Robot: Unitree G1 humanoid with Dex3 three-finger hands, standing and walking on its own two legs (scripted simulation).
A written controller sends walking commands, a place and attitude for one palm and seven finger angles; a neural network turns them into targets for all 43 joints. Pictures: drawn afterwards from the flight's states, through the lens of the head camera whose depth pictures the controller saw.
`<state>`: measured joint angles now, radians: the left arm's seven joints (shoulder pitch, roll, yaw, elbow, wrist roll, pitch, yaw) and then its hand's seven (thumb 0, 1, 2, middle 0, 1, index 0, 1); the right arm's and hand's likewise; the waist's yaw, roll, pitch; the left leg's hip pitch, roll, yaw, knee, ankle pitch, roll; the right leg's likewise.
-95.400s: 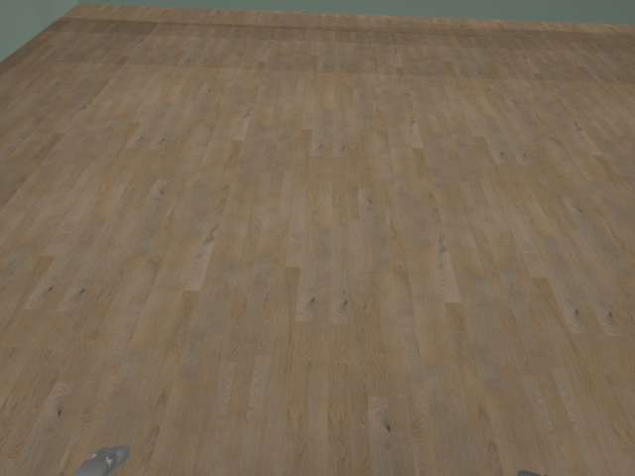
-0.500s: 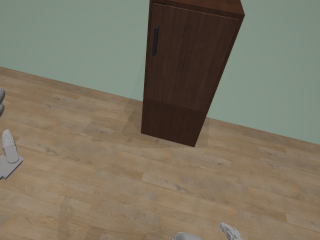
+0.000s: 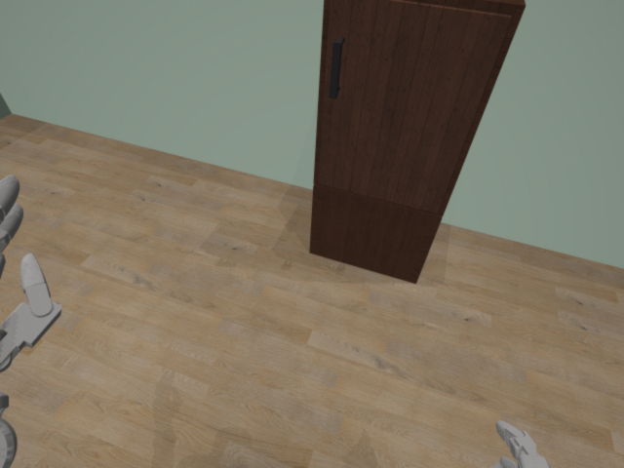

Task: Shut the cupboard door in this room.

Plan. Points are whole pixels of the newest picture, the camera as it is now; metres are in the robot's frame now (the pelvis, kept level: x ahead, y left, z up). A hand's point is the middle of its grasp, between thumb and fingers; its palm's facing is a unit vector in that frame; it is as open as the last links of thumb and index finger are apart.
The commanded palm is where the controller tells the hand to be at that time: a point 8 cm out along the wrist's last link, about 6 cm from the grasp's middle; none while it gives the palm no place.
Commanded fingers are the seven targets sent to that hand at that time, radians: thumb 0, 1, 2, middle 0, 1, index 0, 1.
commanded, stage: stop stepping back and stand still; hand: left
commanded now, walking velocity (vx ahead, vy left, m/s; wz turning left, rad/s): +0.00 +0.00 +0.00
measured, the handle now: (337, 68) +1.07 -0.01 +0.07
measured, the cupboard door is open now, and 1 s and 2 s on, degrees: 0 0 0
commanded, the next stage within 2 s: let the arm hang, fingers relaxed in 1.10 s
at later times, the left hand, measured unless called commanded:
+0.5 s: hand (49, 277) +0.25 +0.29 +0.17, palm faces +0.42 -0.79 -0.44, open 7.4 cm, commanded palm +0.18 +0.32 +0.19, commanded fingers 0.00 0.90 0.90 -0.20 -0.30 -0.20 -0.30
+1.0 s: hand (16, 306) +0.22 +0.30 +0.17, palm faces +0.44 -0.80 -0.41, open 7.4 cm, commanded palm +0.16 +0.33 +0.19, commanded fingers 0.00 0.90 0.90 -0.20 -0.30 -0.20 -0.30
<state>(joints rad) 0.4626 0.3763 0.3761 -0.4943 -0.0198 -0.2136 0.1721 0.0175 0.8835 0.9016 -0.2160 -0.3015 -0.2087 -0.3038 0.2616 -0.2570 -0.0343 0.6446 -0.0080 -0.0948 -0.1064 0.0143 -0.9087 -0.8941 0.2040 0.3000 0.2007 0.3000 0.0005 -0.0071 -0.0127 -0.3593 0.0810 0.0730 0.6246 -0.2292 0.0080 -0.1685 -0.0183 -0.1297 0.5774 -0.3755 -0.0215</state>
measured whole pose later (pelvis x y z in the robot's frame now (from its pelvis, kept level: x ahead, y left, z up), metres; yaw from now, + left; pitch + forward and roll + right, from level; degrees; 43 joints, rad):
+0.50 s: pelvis +0.04 +0.02 +0.01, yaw -1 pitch +1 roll -1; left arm 0.51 0.40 0.42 -0.46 -0.04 -0.18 0.16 0.02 0.88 0.90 -0.22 -0.30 -0.21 -0.30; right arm 0.20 -0.19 0.02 0.63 0.01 -0.07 -0.08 0.01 -0.91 -0.89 0.21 0.30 0.20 0.30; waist 0.00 -0.01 -0.01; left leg -0.30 0.05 0.11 0.55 -0.25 0.02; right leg -0.16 -0.02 -0.06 0.50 -0.35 0.01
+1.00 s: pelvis +0.01 +0.04 +0.01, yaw -1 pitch +0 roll -2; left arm 0.52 0.36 0.39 -0.44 -0.04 -0.18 0.16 0.02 0.89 0.90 -0.21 -0.30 -0.21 -0.30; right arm 0.24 -0.19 0.03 0.62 0.01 -0.08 -0.08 0.01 -0.91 -0.89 0.21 0.30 0.20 0.30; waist 0.00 0.02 -0.03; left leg -0.32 0.04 0.11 0.50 -0.19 0.04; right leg -0.16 -0.02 -0.06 0.43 -0.27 0.03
